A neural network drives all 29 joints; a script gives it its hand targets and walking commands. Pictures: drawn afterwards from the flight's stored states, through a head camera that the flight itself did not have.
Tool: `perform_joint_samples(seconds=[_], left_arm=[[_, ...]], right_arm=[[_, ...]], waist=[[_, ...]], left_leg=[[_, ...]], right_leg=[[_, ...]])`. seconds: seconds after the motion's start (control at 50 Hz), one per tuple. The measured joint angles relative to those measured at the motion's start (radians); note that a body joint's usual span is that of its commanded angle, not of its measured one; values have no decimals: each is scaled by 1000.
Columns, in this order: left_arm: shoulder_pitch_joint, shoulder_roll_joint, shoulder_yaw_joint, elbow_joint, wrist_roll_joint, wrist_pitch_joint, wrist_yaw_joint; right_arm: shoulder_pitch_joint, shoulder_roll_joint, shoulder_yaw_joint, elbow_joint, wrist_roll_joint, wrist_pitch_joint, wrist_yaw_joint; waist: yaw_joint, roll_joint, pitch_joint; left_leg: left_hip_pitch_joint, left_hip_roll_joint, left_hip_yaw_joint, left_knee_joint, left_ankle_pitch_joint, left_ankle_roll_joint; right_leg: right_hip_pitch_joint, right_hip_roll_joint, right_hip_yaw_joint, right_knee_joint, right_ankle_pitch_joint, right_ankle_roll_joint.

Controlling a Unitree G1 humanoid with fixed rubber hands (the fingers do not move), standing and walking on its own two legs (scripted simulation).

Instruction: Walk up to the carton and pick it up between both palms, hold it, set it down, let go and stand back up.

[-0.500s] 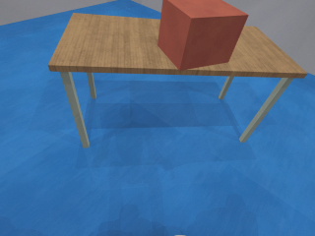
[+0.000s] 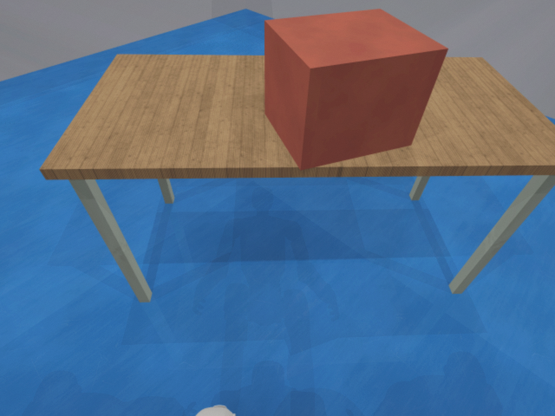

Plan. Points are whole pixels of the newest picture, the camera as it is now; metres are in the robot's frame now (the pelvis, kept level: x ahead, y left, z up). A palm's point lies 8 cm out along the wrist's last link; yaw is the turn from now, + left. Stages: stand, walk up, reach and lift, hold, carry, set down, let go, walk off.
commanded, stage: walk up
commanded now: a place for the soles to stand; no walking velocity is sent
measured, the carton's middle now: (342, 86) +0.86 -0.12 +0.07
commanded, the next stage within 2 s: none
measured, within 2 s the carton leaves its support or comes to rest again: neither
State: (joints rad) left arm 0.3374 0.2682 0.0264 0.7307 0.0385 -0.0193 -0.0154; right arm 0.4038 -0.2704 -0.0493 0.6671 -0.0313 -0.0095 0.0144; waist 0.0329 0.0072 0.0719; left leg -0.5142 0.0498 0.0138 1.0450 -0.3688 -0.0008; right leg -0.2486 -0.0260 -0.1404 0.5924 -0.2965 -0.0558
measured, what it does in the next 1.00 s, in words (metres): walks ahead: left foot, then right foot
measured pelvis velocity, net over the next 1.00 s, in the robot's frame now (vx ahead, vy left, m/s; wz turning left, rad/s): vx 0.32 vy -0.15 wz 0.09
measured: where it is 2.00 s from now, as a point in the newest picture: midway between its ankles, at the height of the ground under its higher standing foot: (317, 395)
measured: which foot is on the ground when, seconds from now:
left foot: up 0.00-0.14, down 0.16-0.56, up 0.58-0.88, down 0.90-1.00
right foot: down 0.00-0.16, up 0.18-0.52, down 0.54-1.00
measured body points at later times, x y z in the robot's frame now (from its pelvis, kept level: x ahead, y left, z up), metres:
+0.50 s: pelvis +0.18 -0.07 -0.01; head +0.20 -0.06 +0.44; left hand +0.28 +0.20 -0.12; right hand +0.22 -0.35 -0.11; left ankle +0.16 +0.10 -0.73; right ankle +0.29 -0.23 -0.71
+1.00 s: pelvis +0.32 -0.15 -0.01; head +0.34 -0.13 +0.44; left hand +0.35 +0.11 -0.15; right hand +0.49 -0.38 -0.11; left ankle +0.38 -0.03 -0.73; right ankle +0.31 -0.24 -0.73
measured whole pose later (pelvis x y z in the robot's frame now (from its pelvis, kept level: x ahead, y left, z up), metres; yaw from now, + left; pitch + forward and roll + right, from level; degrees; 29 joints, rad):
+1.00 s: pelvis +0.32 -0.15 -0.01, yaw +5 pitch -2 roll +0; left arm 0.34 0.28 -0.02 0.71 -0.01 0.03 0.00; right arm 0.20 -0.24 0.00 0.65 0.00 0.01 0.00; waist 0.04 -0.04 0.10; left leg -0.39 0.01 0.04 0.69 -0.26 0.02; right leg -0.25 -0.03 -0.14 0.70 -0.42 -0.03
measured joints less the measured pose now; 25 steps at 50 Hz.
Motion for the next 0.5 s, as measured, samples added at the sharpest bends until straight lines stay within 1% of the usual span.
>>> perform_joint_samples(seconds=[0.08, 0.14, 0.16, 0.18, 0.22, 0.26, 0.3, 0.34, 0.4, 0.46, 0.5], left_arm=[[42, 23, 4, 28, 3, 0, -7], [72, 40, 2, 46, -3, 10, -17], [83, 44, -1, 51, -4, 16, -20], [88, 47, -3, 57, -2, 23, -23], [89, 44, -6, 62, 8, 51, -30], [80, 49, -6, 54, 17, 81, -35], [61, 56, -1, 38, 16, 88, -38], [40, 59, 6, 16, 12, 82, -45], [6, 51, 12, -14, 4, 73, -58], [-27, 38, 14, -40, -1, 61, -69], [-42, 32, 18, -53, -1, 51, -73]], right_arm=[[-29, 22, -1, -21, 1, -11, 6], [-41, 34, -5, -42, 0, -24, 2], [-40, 33, -8, -54, -1, -31, -3], [-46, 35, -8, -61, -8, -38, -10], [-54, 35, 1, -67, -18, -39, -32], [-48, 40, 9, -55, -15, -32, -53], [-33, 45, 16, -36, -18, -30, -63], [-14, 44, 20, -15, -20, -33, -62], [11, 30, 18, 12, -22, -43, -56], [28, 9, 9, 25, -24, -49, -50], [38, -4, 1, 29, -26, -48, -45]], waist=[[34, -24, 2], [47, -45, 0], [45, -51, -4], [39, -69, 0], [23, -84, 8], [8, -94, 9], [-6, -106, 10], [-19, -112, 9], [-38, -103, 6], [-57, -83, 7], [-68, -68, 5]], left_leg=[[14, 7, 28, -240, 66, 7], [79, -10, 45, -380, 146, 30], [102, -22, 40, -408, 171, 43], [100, -37, 43, -381, 182, 45], [100, -44, 44, -317, 122, 41], [131, -38, 39, -316, 79, 36], [173, -28, 37, -352, 75, 26], [213, -19, 35, -397, 81, 17], [262, -1, 30, -449, 77, 11], [294, 21, 28, -462, 52, 1], [307, 40, 26, -442, 18, -9]], right_leg=[[59, 12, -31, -19, -42, -1], [80, 8, -48, 37, -115, 7], [76, 2, -51, 79, -153, 13], [60, -17, -43, 147, -188, 11], [-13, -15, 8, 363, -251, 27], [-100, -7, 47, 554, -232, 45], [-175, -18, 74, 632, -176, 62], [-232, -42, 101, 614, -128, 78], [-279, -82, 128, 485, -77, 92], [-279, -113, 136, 302, -18, 85], [-251, -118, 128, 198, 18, 72]])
